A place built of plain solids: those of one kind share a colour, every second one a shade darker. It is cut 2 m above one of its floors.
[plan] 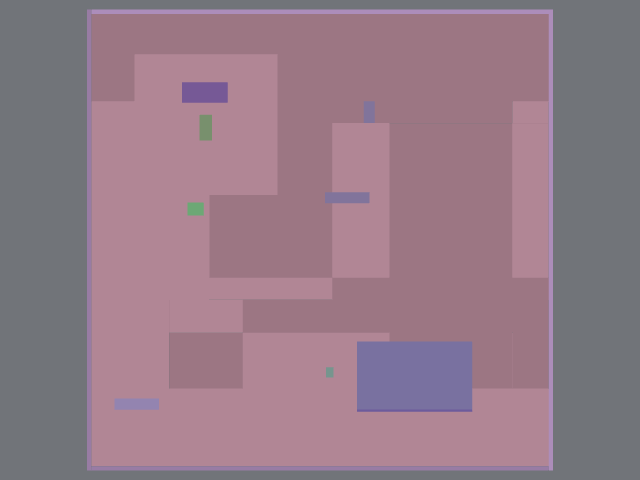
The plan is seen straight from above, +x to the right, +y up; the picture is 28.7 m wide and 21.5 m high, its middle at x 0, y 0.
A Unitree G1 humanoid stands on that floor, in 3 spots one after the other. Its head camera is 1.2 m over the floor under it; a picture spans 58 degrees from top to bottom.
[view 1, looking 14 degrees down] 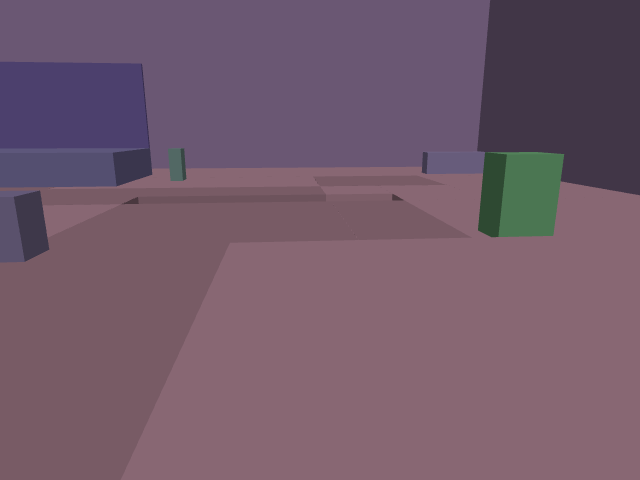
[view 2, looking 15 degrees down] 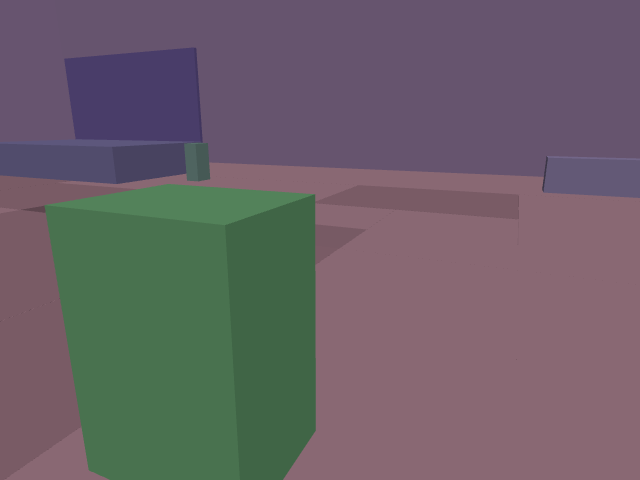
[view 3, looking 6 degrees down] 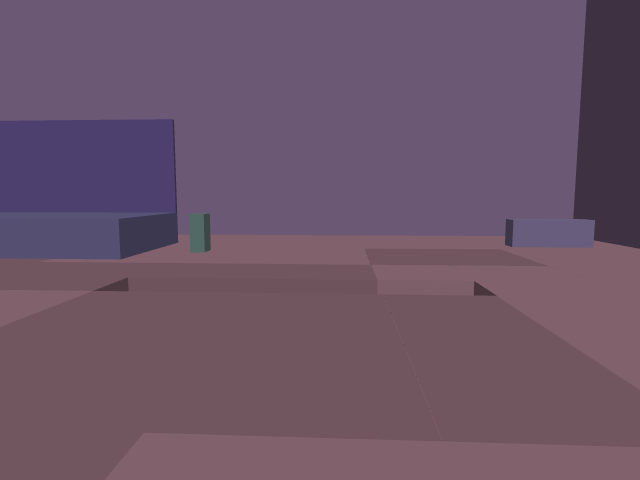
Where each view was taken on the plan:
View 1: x -2.50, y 6.77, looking -95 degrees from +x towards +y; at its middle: floor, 5.51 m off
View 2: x -6.63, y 2.61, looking -66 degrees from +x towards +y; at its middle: floor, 5.99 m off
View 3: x -2.91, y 4.05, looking -87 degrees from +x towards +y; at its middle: floor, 12.75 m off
